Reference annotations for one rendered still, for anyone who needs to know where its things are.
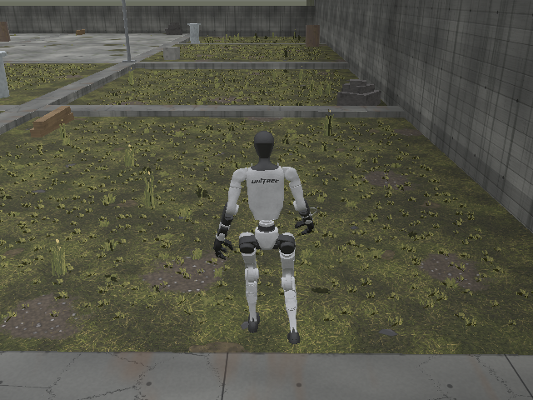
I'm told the robot left shin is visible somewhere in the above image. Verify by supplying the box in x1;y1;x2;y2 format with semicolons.
245;268;257;322

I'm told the left robot forearm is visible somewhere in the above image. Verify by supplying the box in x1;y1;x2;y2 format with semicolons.
216;203;233;241

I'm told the robot right upper arm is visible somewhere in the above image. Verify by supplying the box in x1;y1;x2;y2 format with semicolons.
282;167;307;212

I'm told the robot right shin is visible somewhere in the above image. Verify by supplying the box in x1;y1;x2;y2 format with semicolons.
284;276;297;333

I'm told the robot shin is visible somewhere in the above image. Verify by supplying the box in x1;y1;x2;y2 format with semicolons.
245;268;257;322
284;276;297;333

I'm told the right robot hand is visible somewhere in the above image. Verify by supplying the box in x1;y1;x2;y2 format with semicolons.
295;220;314;235

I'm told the robot left upper arm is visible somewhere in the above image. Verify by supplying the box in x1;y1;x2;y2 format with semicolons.
226;167;247;215

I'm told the left robot hand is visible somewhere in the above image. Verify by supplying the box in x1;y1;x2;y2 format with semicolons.
213;238;233;260

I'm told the right robot forearm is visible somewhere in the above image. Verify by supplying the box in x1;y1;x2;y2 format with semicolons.
299;198;313;224

